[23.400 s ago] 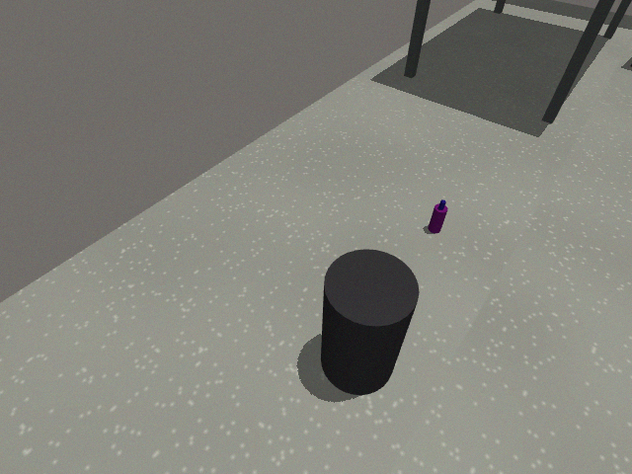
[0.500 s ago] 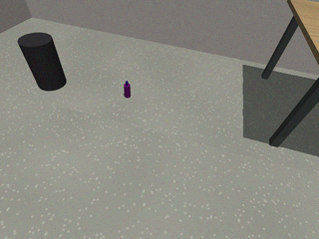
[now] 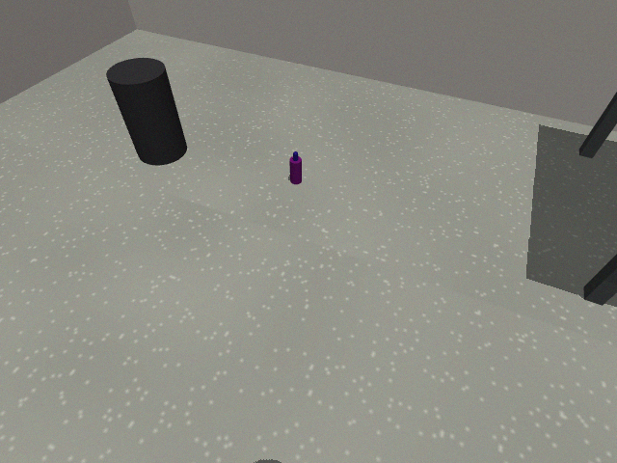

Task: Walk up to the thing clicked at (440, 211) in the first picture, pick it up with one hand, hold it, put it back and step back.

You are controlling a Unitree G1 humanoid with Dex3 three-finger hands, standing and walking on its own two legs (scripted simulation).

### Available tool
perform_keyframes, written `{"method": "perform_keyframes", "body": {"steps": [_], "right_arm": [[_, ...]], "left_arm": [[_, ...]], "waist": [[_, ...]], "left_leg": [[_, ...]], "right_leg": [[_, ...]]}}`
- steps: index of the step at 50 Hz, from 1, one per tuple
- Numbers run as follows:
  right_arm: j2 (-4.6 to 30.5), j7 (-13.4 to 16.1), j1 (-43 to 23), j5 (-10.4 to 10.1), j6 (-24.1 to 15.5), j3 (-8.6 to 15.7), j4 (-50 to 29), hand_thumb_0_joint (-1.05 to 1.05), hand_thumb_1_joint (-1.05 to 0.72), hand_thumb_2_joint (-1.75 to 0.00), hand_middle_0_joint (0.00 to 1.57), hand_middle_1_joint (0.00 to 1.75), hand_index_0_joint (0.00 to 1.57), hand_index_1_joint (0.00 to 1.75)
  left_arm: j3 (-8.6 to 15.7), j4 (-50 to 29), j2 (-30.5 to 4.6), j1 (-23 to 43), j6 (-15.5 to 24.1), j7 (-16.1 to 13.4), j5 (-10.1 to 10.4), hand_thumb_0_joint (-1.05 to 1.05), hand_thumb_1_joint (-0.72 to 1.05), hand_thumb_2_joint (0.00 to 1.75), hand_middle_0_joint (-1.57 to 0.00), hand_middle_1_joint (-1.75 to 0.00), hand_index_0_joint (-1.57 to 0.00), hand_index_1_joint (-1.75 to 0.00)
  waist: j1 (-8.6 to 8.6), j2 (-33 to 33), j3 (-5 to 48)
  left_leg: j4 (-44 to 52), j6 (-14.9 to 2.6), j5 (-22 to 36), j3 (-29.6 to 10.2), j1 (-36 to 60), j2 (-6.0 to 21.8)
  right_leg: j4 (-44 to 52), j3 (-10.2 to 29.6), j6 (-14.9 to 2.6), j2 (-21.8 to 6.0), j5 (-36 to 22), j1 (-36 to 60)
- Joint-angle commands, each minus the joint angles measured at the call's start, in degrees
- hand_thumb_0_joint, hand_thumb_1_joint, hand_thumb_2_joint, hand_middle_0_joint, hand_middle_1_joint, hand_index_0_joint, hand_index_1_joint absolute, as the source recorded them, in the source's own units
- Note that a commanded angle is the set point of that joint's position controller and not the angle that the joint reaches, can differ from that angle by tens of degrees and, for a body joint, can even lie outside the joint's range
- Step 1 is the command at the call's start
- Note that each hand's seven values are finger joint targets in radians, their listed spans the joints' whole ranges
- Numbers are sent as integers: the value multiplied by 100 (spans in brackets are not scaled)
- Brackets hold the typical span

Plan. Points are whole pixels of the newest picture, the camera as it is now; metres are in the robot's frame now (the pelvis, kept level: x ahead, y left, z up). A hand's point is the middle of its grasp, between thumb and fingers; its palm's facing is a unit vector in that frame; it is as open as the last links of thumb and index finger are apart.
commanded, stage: walk up
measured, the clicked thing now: (295, 166) +1.48 +0.12 -0.67
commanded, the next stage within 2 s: stand in 0.30 s
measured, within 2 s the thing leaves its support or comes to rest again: neither
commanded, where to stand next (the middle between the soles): +0.06 +0.01 m, yaw -3 degrees
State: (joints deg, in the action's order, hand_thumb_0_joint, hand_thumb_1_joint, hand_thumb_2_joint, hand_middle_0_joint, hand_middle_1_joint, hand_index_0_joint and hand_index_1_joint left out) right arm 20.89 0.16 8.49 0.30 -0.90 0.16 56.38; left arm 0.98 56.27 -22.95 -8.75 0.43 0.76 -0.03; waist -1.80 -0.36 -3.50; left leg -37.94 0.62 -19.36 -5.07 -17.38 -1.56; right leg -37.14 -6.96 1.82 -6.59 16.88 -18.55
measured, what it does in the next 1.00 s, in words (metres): stands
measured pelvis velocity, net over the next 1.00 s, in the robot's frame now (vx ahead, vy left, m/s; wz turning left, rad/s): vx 0.00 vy -0.03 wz -0.02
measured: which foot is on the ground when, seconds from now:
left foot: down 0.00-1.00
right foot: down 0.00-1.00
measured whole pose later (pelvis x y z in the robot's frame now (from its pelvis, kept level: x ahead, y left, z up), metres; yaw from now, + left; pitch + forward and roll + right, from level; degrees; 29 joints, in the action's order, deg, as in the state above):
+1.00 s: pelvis +0.00 -0.03 +0.02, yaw -1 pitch -2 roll +0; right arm 19.8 -0.3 6.6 0.9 0.5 0.0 66.5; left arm 0.9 66.6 -20.1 -5.1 0.1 0.6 -0.2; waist -1.1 -0.5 -2.6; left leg -19.7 3.7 -10.8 -4.9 -7.1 2.5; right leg -21.0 -7.6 -0.6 -2.3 9.2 -9.7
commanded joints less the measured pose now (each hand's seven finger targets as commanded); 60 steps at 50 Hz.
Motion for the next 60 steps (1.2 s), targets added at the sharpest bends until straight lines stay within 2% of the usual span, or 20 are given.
{"method": "perform_keyframes", "body": {"steps": [1, 5, 9, 12, 14, 15, 17, 22, 26, 30, 33, 36, 38, 42, 45, 48, 51, 57, 59, 60], "right_arm": [[1367, 63, -185, -30, -150, 289, -143, 0, -90, -90, 20, 30, 20, 30], [1395, 79, -280, -30, -138, 268, 0, 0, -90, -90, 20, 30, 20, 30], [1397, 78, -429, -4, -123, 241, 136, 0, -90, -90, 20, 30, 20, 30], [1412, 75, -510, 4, -120, 226, 211, 0, -90, -90, 20, 30, 20, 30], [1381, 70, -569, -8, -115, 219, 246, 0, -90, -90, 20, 30, 20, 30], [1191, 45, -591, 34, -126, 199, 274, 0, -90, -90, 20, 30, 20, 30], [1257, 38, -627, 21, -150, 200, 311, 0, -90, -90, 20, 30, 20, 30], [1213, 52, -694, 2, -94, 228, 385, 0, -90, -90, 20, 30, 20, 30], [1168, 40, -764, -17, -67, 224, 436, 0, -90, -90, 20, 30, 20, 30], [1160, 26, -781, -5, -47, 224, 490, 0, -90, -90, 20, 30, 20, 30], [1062, 7, -724, 7, -7, 209, 510, 0, -90, -90, 20, 30, 20, 30], [1052, -5, -702, 10, 2, 214, 541, 0, -90, -90, 20, 30, 20, 30], [1016, -9, -605, 23, 14, 204, 586, 0, -90, -90, 20, 30, 20, 30], [1050, 0, -648, 57, -4, 207, 585, 0, -90, -90, 20, 30, 20, 30], [1000, 7, -540, 40, -5, 180, 615, 0, -90, -90, 20, 30, 20, 30], [1055, 21, -527, 53, -20, 181, 624, 0, -90, -90, 20, 30, 20, 30], [1045, 35, -541, 48, -25, 172, 637, 0, -90, -90, 20, 30, 20, 30], [1066, 44, -491, 36, -22, 149, 664, 0, -90, -90, 20, 30, 20, 30], [1052, 43, -469, 38, -18, 140, 651, 0, -90, -90, 20, 30, 20, 30], [1096, 44, -441, 41, -27, 142, 660, 0, -90, -90, 20, 30, 20, 30]], "left_arm": [[251, -273, -1184, 370, 177, -76, 29, 0, 90, 90, -20, -30, -20, -30], [246, -142, -1198, 531, 128, -64, 25, 0, 90, 90, -20, -30, -20, -30], [236, 12, -1143, 684, 88, -51, 43, 0, 90, 90, -20, -30, -20, -30], [237, 104, -1120, 735, 86, -41, 34, 0, 90, 90, -20, -30, -20, -30], [243, 190, -1133, 716, 101, -41, 17, 0, 90, 90, -20, -30, -20, -30], [174, 324, -1020, 616, 83, -59, -3, 0, 90, 90, -20, -30, -20, -30], [162, 391, -1006, 616, 77, -66, 0, 0, 90, 90, -20, -30, -20, -30], [170, 519, -1055, 718, 116, -87, -5, 0, 90, 90, -20, -30, -20, -30], [163, 644, -1045, 718, 98, -77, -18, 0, 90, 90, -20, -30, -20, -30], [156, 716, -994, 674, 101, -75, -40, 0, 90, 90, -20, -30, -20, -30], [180, 702, -1066, 782, 110, -90, -47, 0, 90, 90, -20, -30, -20, -30], [181, 688, -1095, 743, 128, -93, -47, 0, 90, 90, -20, -30, -20, -30], [204, 683, -1122, 777, 111, -99, -48, 0, 90, 90, -20, -30, -20, -30], [214, 689, -1049, 657, 109, -96, -24, 0, 90, 90, -20, -30, -20, -30], [225, 684, -1057, 687, 102, -91, -36, 0, 90, 90, -20, -30, -20, -30], [221, 665, -1006, 672, 93, -89, -37, 0, 90, 90, -20, -30, -20, -30], [216, 687, -954, 633, 106, -91, -31, 0, 90, 90, -20, -30, -20, -30], [207, 681, -939, 680, 79, -85, -33, 0, 90, 90, -20, -30, -20, -30], [216, 664, -1004, 692, 72, -75, -35, 0, 90, 90, -20, -30, -20, -30], [214, 670, -978, 722, 70, -72, -40, 0, 90, 90, -20, -30, -20, -30]], "waist": [[64, 21, 717], [65, 109, 776], [40, -94, 577], [43, -220, 548], [44, -144, 565], [23, -131, 594], [29, -304, 650], [79, -220, 681], [82, -98, 439], [90, -40, 424], [113, 294, 360], [120, 299, 421], [135, 284, 338], [40, 63, 452], [68, 89, 403], [58, -28, 496], [40, -32, 624], [62, -38, 464], [68, 69, 378], [96, -40, 359]], "left_leg": [[756, -427, 1724, -599, 54, 470], [1057, -445, 1566, -715, -61, 538], [1408, -428, 1298, -831, -284, 545], [1552, -408, 1298, -836, -273, 558], [1495, -385, 1399, -752, -169, 528], [1813, -267, 1518, -692, 121, 722], [1800, -180, 2052, -710, 445, 761], [1846, -141, 2258, -450, 544, 743], [2052, -96, 1591, -385, 488, 717], [2109, -81, 1347, -337, 636, 715], [2028, -79, 1176, -242, 656, 648], [1974, -73, 1220, -198, 854, 649], [1993, -72, 992, -152, 745, 623], [2091, -73, 1279, -178, 593, 698], [2126, -45, 1218, -180, 585, 698], [2131, -45, 1415, -195, 613, 763], [2084, -55, 1726, -195, 650, 801], [2158, -45, 1455, -175, 566, 799], [2186, -27, 1287, -150, 636, 769], [2185, -39, 1311, -166, 618, 800]], "right_leg": [[892, 667, -507, -448, -727, 785], [921, 546, -448, -354, -649, 1106], [1038, 484, -384, -272, -312, 1229], [1189, 455, -349, -256, -324, 1338], [1373, 480, -353, -318, -432, 1388], [1398, 488, -300, -216, -333, 1337], [1453, 474, -275, -177, -674, 1322], [1668, 546, -273, -268, -1156, 1612], [1888, 543, -261, -248, -669, 1459], [2035, 593, -248, -254, -510, 1310], [2276, 745, -254, -318, -3, 1156], [2428, 852, -274, -360, 114, 1058], [2466, 850, -264, -330, 398, 990], [2273, 791, -267, -294, -197, 1323], [2236, 775, -248, -245, -124, 1263], [2130, 719, -257, -228, -439, 1353], [2030, 692, -254, -245, -992, 1550], [2082, 690, -257, -202, -685, 1470], [2157, 738, -266, -213, -331, 1274], [2118, 745, -267, -201, -444, 1295]]}}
